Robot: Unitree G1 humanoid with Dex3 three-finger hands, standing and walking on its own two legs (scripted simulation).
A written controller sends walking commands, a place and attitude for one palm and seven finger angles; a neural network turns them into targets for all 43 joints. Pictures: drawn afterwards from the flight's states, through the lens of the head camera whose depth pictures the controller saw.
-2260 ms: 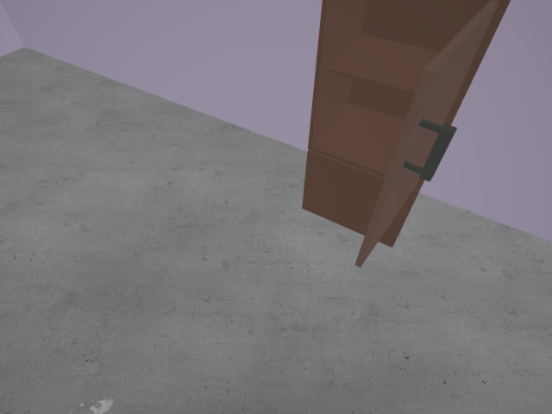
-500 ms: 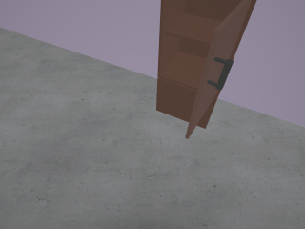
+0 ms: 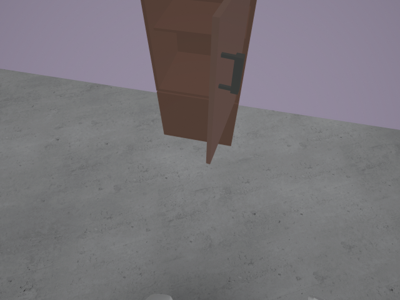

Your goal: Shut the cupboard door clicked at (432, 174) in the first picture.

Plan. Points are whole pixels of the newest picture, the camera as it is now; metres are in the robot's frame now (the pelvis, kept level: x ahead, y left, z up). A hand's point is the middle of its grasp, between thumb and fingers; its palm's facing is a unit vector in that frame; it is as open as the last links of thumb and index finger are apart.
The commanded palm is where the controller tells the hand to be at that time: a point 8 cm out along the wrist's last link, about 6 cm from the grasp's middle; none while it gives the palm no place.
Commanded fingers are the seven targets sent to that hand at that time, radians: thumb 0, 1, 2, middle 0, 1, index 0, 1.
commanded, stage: walk around to get in front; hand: left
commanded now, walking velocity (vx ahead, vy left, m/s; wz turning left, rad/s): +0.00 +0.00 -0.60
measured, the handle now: (230, 73) +0.69 -0.01 +0.05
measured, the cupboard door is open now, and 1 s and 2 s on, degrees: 83 83 83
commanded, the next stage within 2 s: none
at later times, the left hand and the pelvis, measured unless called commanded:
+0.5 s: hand (132, 292) +0.15 +0.17 -0.16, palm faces -0.36 -0.90 -0.25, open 7.4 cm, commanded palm none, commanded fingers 0.00 0.90 0.90 -0.20 -0.30 -0.20 -0.30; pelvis -0.03 +0.01 -0.01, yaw -21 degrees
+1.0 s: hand (141, 281) +0.17 +0.16 -0.18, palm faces -0.57 -0.80 -0.19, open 7.4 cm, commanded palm none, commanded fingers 0.00 0.90 0.90 -0.20 -0.30 -0.20 -0.30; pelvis -0.02 +0.05 +0.00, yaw -38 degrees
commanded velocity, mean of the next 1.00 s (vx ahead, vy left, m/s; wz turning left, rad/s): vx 0.00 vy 0.00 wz -0.60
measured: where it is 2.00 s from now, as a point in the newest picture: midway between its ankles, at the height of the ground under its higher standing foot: outside the picture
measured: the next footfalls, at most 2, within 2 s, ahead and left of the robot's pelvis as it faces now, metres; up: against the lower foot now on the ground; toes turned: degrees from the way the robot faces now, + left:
left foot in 0.08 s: +0.02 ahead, +0.14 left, +0.00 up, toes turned -4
right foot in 0.50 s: -0.04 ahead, -0.12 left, +0.00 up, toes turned -25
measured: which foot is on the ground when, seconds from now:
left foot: up 0.00-0.06, down 0.08-0.50, up 0.52-0.88, down 0.90-1.00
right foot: down 0.00-0.08, up 0.10-0.48, down 0.50-0.90, up 0.92-1.00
